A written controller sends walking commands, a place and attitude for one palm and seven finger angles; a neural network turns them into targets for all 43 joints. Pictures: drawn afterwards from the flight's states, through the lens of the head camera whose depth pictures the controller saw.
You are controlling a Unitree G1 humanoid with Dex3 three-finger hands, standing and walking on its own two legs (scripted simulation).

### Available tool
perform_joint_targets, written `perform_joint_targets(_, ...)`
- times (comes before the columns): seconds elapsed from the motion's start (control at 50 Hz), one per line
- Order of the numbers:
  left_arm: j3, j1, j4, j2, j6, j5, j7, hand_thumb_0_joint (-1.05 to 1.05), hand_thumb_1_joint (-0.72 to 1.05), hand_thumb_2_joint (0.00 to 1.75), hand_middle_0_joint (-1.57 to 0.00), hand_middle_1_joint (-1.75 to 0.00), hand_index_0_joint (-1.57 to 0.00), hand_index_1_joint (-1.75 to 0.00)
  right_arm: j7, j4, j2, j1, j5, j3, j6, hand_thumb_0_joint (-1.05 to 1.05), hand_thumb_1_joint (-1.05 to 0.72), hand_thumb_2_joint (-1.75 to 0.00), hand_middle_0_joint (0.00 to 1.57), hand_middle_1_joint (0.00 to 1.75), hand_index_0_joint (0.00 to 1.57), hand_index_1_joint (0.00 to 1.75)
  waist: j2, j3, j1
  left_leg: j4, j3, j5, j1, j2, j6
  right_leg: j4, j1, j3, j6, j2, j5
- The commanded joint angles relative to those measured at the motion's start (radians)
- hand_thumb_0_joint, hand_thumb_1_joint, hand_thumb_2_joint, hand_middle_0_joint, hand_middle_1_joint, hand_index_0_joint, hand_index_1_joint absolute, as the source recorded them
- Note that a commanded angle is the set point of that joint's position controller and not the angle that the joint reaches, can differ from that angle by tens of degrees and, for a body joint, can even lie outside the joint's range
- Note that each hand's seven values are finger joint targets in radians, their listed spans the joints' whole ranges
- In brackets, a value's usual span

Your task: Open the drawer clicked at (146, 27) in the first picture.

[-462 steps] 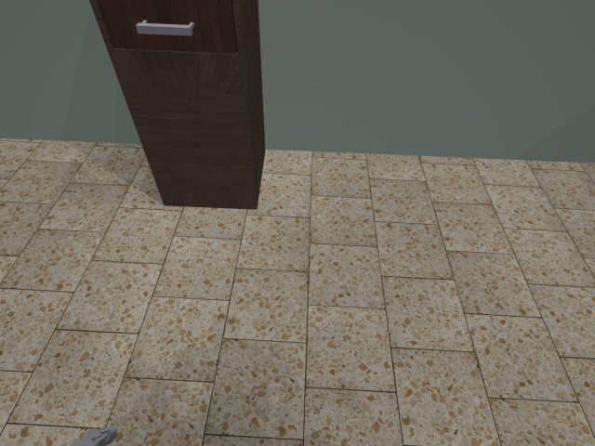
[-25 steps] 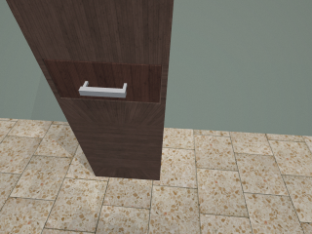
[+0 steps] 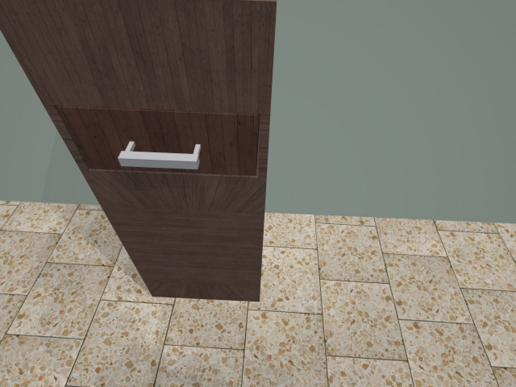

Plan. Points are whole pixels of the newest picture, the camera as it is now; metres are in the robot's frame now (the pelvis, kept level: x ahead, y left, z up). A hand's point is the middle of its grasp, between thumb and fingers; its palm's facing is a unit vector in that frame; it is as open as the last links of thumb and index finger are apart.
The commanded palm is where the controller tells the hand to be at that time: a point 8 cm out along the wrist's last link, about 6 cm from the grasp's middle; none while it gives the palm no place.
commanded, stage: raise the hand with hooked fingers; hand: left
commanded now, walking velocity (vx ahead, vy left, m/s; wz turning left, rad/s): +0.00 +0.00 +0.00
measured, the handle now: (162, 153) +0.53 +0.23 +0.04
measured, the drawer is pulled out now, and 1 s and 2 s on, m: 0.00 0.00 0.00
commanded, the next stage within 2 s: move the hooked fingers above the handle in 2.00 s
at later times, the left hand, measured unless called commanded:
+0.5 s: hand (146, 371) +0.15 +0.18 -0.04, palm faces +0.01 -0.17 -0.99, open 8.4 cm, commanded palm +0.14 +0.22 +0.01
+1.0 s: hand (112, 316) +0.20 +0.22 +0.04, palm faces +0.05 -0.10 -0.99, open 11.4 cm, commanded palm +0.18 +0.22 +0.10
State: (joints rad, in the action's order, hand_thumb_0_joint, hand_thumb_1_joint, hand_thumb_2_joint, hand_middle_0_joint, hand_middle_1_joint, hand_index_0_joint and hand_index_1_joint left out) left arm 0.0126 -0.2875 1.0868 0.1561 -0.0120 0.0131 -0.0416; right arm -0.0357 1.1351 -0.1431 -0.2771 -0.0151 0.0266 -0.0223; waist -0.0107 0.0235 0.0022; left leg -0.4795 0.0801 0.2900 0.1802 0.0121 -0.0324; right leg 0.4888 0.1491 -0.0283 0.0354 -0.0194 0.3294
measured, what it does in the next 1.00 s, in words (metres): stands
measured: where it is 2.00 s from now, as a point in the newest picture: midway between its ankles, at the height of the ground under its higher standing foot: outside the picture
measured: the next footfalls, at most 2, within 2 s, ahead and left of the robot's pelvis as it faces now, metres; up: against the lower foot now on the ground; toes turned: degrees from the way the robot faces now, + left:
none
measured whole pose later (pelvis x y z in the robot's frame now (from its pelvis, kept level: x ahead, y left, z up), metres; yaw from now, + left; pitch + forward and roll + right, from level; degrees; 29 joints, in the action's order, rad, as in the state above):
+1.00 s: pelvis -0.04 -0.02 -0.01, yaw +1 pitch +3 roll +1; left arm 0.03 -0.21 -0.05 0.42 -0.03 0.96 -0.24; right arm -0.02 0.62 -0.24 -0.15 -0.04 0.00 0.11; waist 0.06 -0.03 -0.07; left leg -0.61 0.06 0.28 0.39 0.00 -0.01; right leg 0.65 0.37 -0.05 0.07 -0.03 0.34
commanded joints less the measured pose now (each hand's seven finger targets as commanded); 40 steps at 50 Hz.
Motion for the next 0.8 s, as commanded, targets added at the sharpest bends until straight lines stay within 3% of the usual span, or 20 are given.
perform_joint_targets(0.0,-0.021,-0.084,-0.02,0.098,-0.018,0.0,-0.005,0.0,0.9,0.9,-0.2,-0.3,-0.2,-0.3,-0.003,-0.023,-0.094,-0.045,0.003,-0.02,-0.012,0.0,-0.9,-0.9,0.2,0.3,0.2,0.3,0.001,0.011,-0.005,0.076,-0.109,-0.268,-0.01,-0.118,-0.018,-0.072,0.018,0.103,0.017,0.123,-0.325)
perform_joint_targets(0.06,-0.019,-0.088,-0.017,0.097,-0.018,0.0,-0.004,0.0,0.9,0.9,-0.2,-0.3,-0.2,-0.3,-0.003,-0.021,-0.095,-0.038,0.004,-0.021,-0.01,0.0,-0.9,-0.9,0.2,0.3,0.2,0.3,0.003,0.024,-0.004,0.078,-0.107,-0.253,-0.013,-0.117,-0.016,-0.08,0.027,0.107,0.016,0.123,-0.326)
perform_joint_targets(0.08,-0.024,-0.158,0.012,0.108,-0.04,0.013,-0.041,0.0,0.9,0.9,-0.2,-0.3,-0.2,-0.3,0.005,-0.097,-0.128,0.048,0.014,-0.032,-0.014,0.0,-0.9,-0.9,0.2,0.3,0.2,0.3,-0.027,0.081,-0.035,-0.136,-0.076,-0.341,0.071,-0.117,0.016,-0.101,0.067,0.165,-0.032,0.178,-0.746)
perform_joint_targets(0.1,0.006,0.616,-1.527,0.421,-0.19,0.14,-0.056,0.0,0.88,0.89,-0.2,-0.32,-0.2,-0.32,-0.032,-0.453,-0.283,0.013,0.07,-0.045,-0.164,0.0,-0.9,-0.9,0.2,0.3,0.2,0.3,0.286,-0.432,0.052,0.025,-0.074,-0.532,-0.201,-0.025,-0.024,0.022,0.03,0.165,0.021,0.069,-0.617)
perform_joint_targets(0.12,-0.046,0.203,-1.291,0.385,-0.118,0.167,-0.137,0.0,0.85,0.88,-0.2,-0.33,-0.2,-0.33,-0.077,-0.397,-0.21,0.059,0.051,-0.044,-0.261,0.0,-0.9,-0.9,0.2,0.3,0.2,0.3,0.448,-0.461,-0.015,0.034,-0.113,-0.729,-0.349,-0.077,-0.002,0.106,0.111,0.062,0.029,0.034,-0.271)
perform_joint_targets(0.14,0.036,-0.048,-1.171,0.202,0.04,0.156,-0.191,0.0,0.83,0.87,-0.21,-0.34,-0.21,-0.34,-0.082,-0.385,-0.165,0.073,0.079,-0.065,-0.292,0.0,-0.9,-0.9,0.2,0.3,0.2,0.3,0.34,-0.281,0.005,0.075,-0.127,-0.694,-0.211,-0.091,0.037,0.17,0.219,-0.013,0.002,0.016,-0.044)
perform_joint_targets(0.16,0.132,-0.095,-1.121,0.053,0.084,0.212,-0.194,0.0,0.81,0.86,-0.21,-0.36,-0.21,-0.36,-0.074,-0.389,-0.148,0.067,0.076,-0.06,-0.302,0.0,-0.9,-0.9,0.2,0.3,0.2,0.3,0.221,-0.154,0.019,0.055,-0.127,-0.65,-0.125,-0.088,0.018,0.155,0.268,-0.033,-0.01,0.016,-0.039)
perform_joint_targets(0.18,0.109,-0.009,-1.213,0.132,0.078,0.292,-0.213,0.0,0.78,0.85,-0.21,-0.37,-0.21,-0.37,-0.056,-0.452,-0.194,0.116,0.054,-0.068,-0.301,0.0,-0.9,-0.9,0.2,0.3,0.2,0.3,0.105,-0.084,0.016,0.005,-0.14,-0.518,-0.034,-0.075,0.014,0.099,0.3,-0.021,-0.001,0.016,-0.068)
perform_joint_targets(0.2,0.083,-0.021,-1.222,0.194,0.071,0.414,-0.241,0.0,0.76,0.84,-0.21,-0.39,-0.21,-0.39,-0.049,-0.475,-0.23,0.113,0.023,-0.074,-0.282,0.0,-0.9,-0.9,0.2,0.3,0.2,0.3,0.048,-0.147,0.032,-0.056,-0.127,-0.409,0.013,-0.051,0.003,0.072,0.32,-0.003,0.011,0.007,-0.134)
perform_joint_targets(0.22,0.11,-0.075,-1.172,0.173,0.075,0.518,-0.266,0.0,0.74,0.83,-0.21,-0.4,-0.21,-0.4,-0.04,-0.516,-0.23,0.122,-0.001,-0.07,-0.254,0.0,-0.9,-0.9,0.2,0.3,0.2,0.3,-0.059,-0.158,0.032,-0.108,-0.128,-0.367,0.065,-0.031,-0.007,0.083,0.342,0.002,0.015,-0.001,-0.173)
perform_joint_targets(0.26,0.128,-0.222,-1.083,0.137,0.083,0.725,-0.316,0.0,0.69,0.81,-0.22,-0.43,-0.22,-0.43,-0.004,-0.59,-0.226,0.163,-0.023,-0.089,-0.183,0.0,-0.9,-0.9,0.2,0.3,0.2,0.3,-0.166,-0.193,-0.027,-0.144,-0.104,-0.281,0.172,-0.003,0.006,0.123,0.347,0.03,0.02,-0.012,-0.124)
perform_joint_targets(0.28,0.144,-0.29,-1.037,0.105,0.077,0.807,-0.338,0.0,0.67,0.8,-0.22,-0.45,-0.22,-0.45,0.014,-0.623,-0.228,0.201,-0.036,-0.097,-0.143,0.0,-0.9,-0.9,0.2,0.3,0.2,0.3,-0.218,-0.128,-0.054,-0.156,-0.09,-0.191,0.246,0.011,0.01,0.124,0.382,0.051,0.025,-0.016,-0.076)
perform_joint_targets(0.32,0.123,-0.359,-1.032,0.113,0.055,0.928,-0.358,0.0,0.62,0.78,-0.22,-0.48,-0.22,-0.48,0.052,-0.675,-0.227,0.255,-0.043,-0.1,-0.061,0.0,-0.9,-0.9,0.2,0.3,0.2,0.3,-0.228,-0.107,-0.101,-0.172,-0.066,-0.095,0.335,0.026,0.015,0.131,0.367,0.092,0.038,-0.005,-0.065)
perform_joint_targets(0.34,0.066,-0.342,-1.055,0.171,0.034,0.971,-0.363,0.0,0.6,0.77,-0.22,-0.5,-0.22,-0.5,0.065,-0.694,-0.219,0.274,-0.032,-0.096,-0.03,0.0,-0.9,-0.9,0.2,0.3,0.2,0.3,-0.229,-0.133,-0.132,-0.182,-0.062,-0.095,0.373,0.035,0.017,0.146,0.327,0.131,0.043,0.003,-0.102)
perform_joint_targets(0.4,-0.02,-0.196,-1.195,0.287,-0.001,1.063,-0.401,0.0,0.53,0.74,-0.23,-0.54,-0.23,-0.54,0.075,-0.754,-0.196,0.315,-0.029,-0.078,0.034,0.0,-0.9,-0.9,0.2,0.3,0.2,0.3,-0.1,-0.232,-0.152,-0.209,-0.043,-0.064,0.381,0.057,0.011,0.17,0.295,0.185,0.038,0.018,-0.083)
perform_joint_targets(0.46,-0.085,-0.001,-1.29,0.38,0.001,1.113,-0.453,0.0,0.46,0.71,-0.23,-0.58,-0.23,-0.58,0.06,-0.776,-0.181,0.324,-0.042,-0.07,0.073,0.0,-0.9,-0.9,0.2,0.3,0.2,0.3,-0.007,-0.28,-0.134,-0.242,-0.048,-0.053,0.336,0.074,0.005,0.14,0.303,0.25,0.038,0.017,-0.029)
perform_joint_targets(0.54,-0.082,0.283,-1.352,0.41,-0.005,1.064,-0.46,0.0,0.36,0.67,-0.24,-0.64,-0.24,-0.64,0.026,-0.747,-0.169,0.328,-0.052,-0.073,0.083,0.0,-0.9,-0.9,0.2,0.3,0.2,0.3,0.003,-0.299,-0.043,-0.298,-0.07,-0.031,0.274,0.069,-0.012,0.087,0.332,0.288,0.019,0.031,-0.023)
perform_joint_targets(0.6,-0.041,0.325,-1.309,0.391,-0.03,1.019,-0.417,0.0,0.29,0.64,-0.24,-0.69,-0.24,-0.69,0.009,-0.722,-0.168,0.338,-0.049,-0.065,0.066,0.0,-0.9,-0.9,0.2,0.3,0.2,0.3,0.039,-0.259,-0.018,-0.289,-0.079,-0.021,0.247,0.063,-0.017,0.052,0.329,0.271,0.01,0.036,-0.014)
perform_joint_targets(0.66,-0.014,0.296,-1.264,0.373,-0.021,0.986,-0.353,0.0,0.22,0.61,-0.25,-0.74,-0.25,-0.74,0.004,-0.707,-0.167,0.338,-0.045,-0.057,0.063,0.0,-0.9,-0.9,0.2,0.3,0.2,0.3,0.033,-0.272,-0.028,-0.249,-0.08,-0.053,0.232,0.056,-0.017,0.041,0.272,0.242,-0.002,0.042,-0.086)
perform_joint_targets(0.78,-0.072,0.161,-1.236,0.421,0.014,0.955,-0.235,0.0,0.08,0.55,-0.26,-0.82,-0.26,-0.82,0.01,-0.706,-0.174,0.33,-0.028,-0.043,0.081,0.0,-0.9,-0.9,0.2,0.3,0.2,0.3,-0.041,-0.242,-0.091,-0.134,-0.072,-0.102,0.253,0.046,-0.006,0.026,0.118,0.197,-0.016,0.049,-0.211)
